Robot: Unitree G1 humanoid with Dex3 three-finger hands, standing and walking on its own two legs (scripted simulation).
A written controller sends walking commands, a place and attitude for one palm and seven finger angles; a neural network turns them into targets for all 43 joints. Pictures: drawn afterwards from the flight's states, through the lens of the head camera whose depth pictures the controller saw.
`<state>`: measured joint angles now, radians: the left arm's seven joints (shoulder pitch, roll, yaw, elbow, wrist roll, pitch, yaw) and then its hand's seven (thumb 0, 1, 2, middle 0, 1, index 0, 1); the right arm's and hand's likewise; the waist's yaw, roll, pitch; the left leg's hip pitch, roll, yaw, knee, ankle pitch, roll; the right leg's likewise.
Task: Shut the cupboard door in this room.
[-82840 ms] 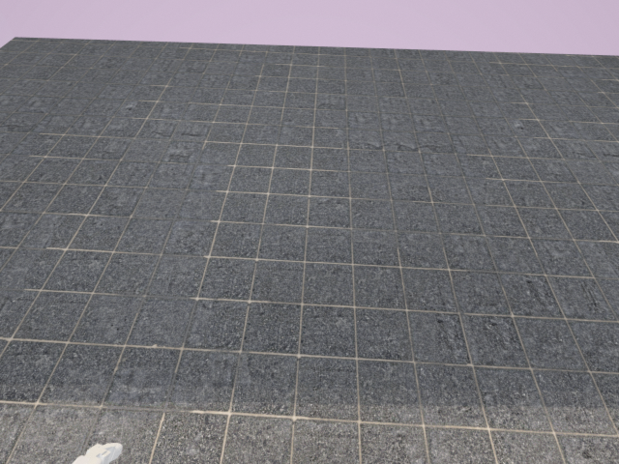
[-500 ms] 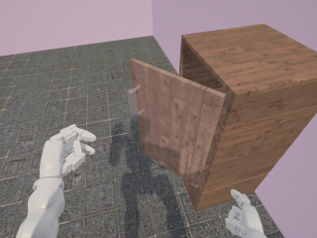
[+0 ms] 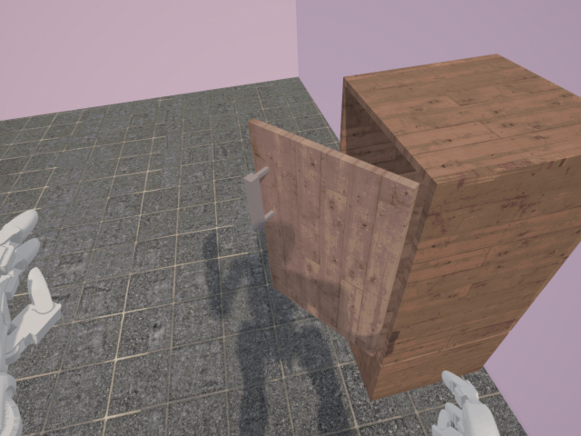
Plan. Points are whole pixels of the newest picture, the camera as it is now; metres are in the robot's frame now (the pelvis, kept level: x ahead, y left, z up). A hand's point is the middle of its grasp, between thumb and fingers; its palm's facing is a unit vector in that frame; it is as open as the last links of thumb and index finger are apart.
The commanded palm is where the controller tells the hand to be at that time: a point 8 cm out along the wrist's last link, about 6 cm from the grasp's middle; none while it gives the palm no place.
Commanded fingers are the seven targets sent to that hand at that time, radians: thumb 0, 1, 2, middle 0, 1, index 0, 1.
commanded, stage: draw the hand back to the body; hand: left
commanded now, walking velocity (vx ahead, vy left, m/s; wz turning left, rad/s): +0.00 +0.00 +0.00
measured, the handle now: (261, 198) +0.61 +0.16 -0.05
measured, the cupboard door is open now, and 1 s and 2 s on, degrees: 37 37 37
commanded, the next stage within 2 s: step back with the hand held close in 0.22 s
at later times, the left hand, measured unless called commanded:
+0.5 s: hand (59, 307) +0.19 +0.27 +0.16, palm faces +0.43 -0.77 -0.47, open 7.4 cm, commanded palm +0.13 +0.31 +0.18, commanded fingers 0.00 0.90 0.90 -0.20 -0.30 -0.20 -0.30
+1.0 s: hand out of the picture +0.10 +0.29 +0.16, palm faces +0.44 -0.76 -0.48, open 7.4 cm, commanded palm +0.04 +0.32 +0.18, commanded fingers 0.00 0.90 0.90 -0.20 -0.30 -0.20 -0.30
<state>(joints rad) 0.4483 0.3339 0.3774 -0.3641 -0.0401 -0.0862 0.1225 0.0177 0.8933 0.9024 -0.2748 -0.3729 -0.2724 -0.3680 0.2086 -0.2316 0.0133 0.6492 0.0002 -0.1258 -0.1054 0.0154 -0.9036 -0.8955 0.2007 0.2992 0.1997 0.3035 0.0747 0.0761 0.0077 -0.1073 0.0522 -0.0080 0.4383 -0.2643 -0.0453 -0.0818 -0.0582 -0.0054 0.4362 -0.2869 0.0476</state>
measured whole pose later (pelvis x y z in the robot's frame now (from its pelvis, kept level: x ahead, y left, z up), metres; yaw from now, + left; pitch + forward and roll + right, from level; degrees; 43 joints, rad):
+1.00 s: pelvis -0.10 +0.02 -0.01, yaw +1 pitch -1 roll -2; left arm 0.53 0.42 0.43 -0.45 -0.03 -0.23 0.14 0.02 0.89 0.90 -0.22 -0.30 -0.21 -0.30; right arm 0.21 -0.22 0.01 0.57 0.01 -0.06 -0.10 0.01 -0.90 -0.90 0.20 0.30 0.20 0.30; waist 0.00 0.02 0.03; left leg -0.38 0.05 -0.04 0.57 -0.18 -0.01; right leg -0.31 -0.04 0.00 0.48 -0.16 0.06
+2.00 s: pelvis -0.35 +0.02 -0.01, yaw +3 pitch -1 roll +0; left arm 0.49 0.49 0.43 -0.56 -0.05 -0.16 0.17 0.02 0.89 0.90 -0.21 -0.30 -0.21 -0.30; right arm 0.20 -0.16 0.05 0.61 -0.02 -0.08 -0.05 0.01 -0.90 -0.89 0.21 0.30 0.20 0.30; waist 0.03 -0.04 -0.05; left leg -0.55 0.06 0.08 0.81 -0.37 -0.03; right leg -0.17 0.05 -0.05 0.48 -0.31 -0.10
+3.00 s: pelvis -0.34 +0.05 +0.00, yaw +3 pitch -2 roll +0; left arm 0.33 0.19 0.01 1.12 0.01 0.01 0.03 0.00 0.93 0.90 -0.20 -0.30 -0.20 -0.29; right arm 0.29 -0.16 0.01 1.08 -0.02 0.02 -0.04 0.01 -0.91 -0.90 0.20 0.30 0.20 0.30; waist 0.00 0.01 0.03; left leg -0.19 0.05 0.11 0.41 -0.19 0.00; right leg -0.13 0.02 -0.10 0.37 -0.22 -0.04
